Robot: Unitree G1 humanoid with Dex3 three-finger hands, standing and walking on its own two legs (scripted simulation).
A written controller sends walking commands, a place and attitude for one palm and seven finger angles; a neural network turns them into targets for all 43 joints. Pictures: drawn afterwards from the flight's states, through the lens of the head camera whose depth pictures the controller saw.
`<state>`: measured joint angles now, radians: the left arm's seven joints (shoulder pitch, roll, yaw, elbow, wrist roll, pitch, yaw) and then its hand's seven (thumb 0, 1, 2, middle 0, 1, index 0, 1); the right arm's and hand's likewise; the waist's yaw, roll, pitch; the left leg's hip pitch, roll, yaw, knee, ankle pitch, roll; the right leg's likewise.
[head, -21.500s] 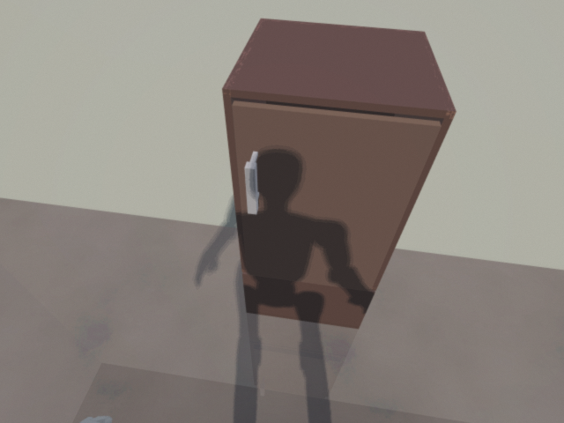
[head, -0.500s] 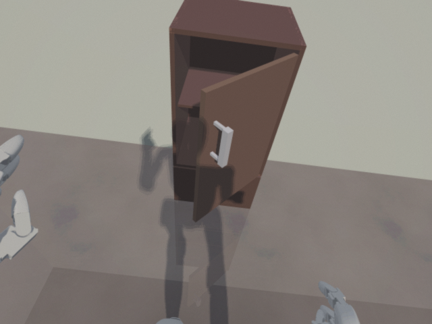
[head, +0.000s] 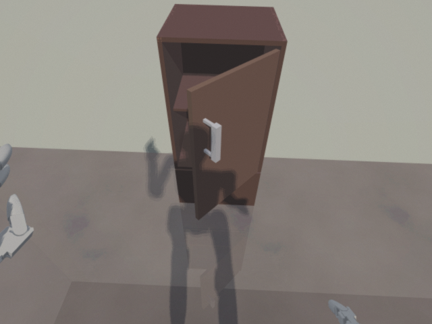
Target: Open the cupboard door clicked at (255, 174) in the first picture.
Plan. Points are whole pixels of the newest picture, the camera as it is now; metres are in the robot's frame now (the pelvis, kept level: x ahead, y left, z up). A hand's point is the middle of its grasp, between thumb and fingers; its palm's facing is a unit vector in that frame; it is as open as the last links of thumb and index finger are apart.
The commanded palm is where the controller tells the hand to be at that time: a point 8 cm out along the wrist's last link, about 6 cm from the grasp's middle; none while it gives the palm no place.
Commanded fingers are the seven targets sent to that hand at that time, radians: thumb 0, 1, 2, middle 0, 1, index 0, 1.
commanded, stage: stop stepping back and stand still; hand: left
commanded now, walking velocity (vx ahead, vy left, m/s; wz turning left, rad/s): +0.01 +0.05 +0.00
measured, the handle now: (211, 140) +0.63 +0.05 -0.03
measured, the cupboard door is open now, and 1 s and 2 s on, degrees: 47 47 47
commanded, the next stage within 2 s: let the arm hang, fingers relaxed in 0.02 s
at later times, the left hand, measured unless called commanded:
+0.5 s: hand out of the picture +0.00 +0.20 -0.18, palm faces +0.10 -0.98 -0.19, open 6.9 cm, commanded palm none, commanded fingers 0.00 0.90 0.90 -0.20 -0.30 -0.20 -0.30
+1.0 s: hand out of the picture -0.01 +0.21 -0.17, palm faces +0.08 -0.98 -0.21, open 7.3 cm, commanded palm none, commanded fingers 0.00 0.90 0.90 -0.20 -0.30 -0.20 -0.30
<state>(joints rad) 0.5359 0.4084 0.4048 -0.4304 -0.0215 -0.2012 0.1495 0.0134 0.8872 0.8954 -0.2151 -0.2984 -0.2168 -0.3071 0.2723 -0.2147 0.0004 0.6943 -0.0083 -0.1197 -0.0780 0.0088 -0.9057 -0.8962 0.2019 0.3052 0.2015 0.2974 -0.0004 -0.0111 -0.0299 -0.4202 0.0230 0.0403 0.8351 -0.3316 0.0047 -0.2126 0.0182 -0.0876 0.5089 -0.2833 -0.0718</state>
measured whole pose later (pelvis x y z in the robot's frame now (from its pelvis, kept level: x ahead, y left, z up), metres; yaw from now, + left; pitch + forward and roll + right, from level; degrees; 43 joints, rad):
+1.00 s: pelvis +0.00 +0.03 +0.01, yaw +3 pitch -2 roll +0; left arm 0.25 0.15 0.01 1.15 0.01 0.00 0.03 0.00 0.91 0.90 -0.20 -0.30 -0.20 -0.30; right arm 0.28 -0.12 0.00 1.15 -0.02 0.02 -0.03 0.00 -0.92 -0.90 0.20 0.30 0.20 0.30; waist 0.00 0.02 0.04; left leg -0.23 -0.01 0.02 0.40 -0.13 0.02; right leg -0.15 -0.02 -0.10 0.43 -0.25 -0.01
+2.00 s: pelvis +0.02 +0.01 +0.01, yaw +2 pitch -2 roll +0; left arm 0.24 0.17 0.01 1.14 0.01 -0.01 0.03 0.00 0.91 0.90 -0.20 -0.30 -0.20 -0.30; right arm 0.22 -0.17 0.00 1.15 -0.02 0.01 -0.04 0.00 -0.91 -0.90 0.20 0.30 0.20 0.30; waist 0.00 0.02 0.06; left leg -0.20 0.02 0.02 0.39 -0.16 -0.01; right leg -0.10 0.01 -0.10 0.39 -0.26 -0.04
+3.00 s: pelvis +0.01 +0.00 +0.00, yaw -29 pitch +0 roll -2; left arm 0.14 0.25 0.08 0.87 0.02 0.06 -0.04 0.01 0.91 0.90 -0.20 -0.30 -0.20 -0.30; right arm 0.20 -0.22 -0.03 0.89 -0.03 0.02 -0.04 0.00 -0.91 -0.90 0.20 0.30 0.20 0.30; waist 0.02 0.02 0.13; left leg -0.25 0.13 0.07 0.58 -0.32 -0.05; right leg -0.38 0.01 -0.06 0.75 -0.40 0.03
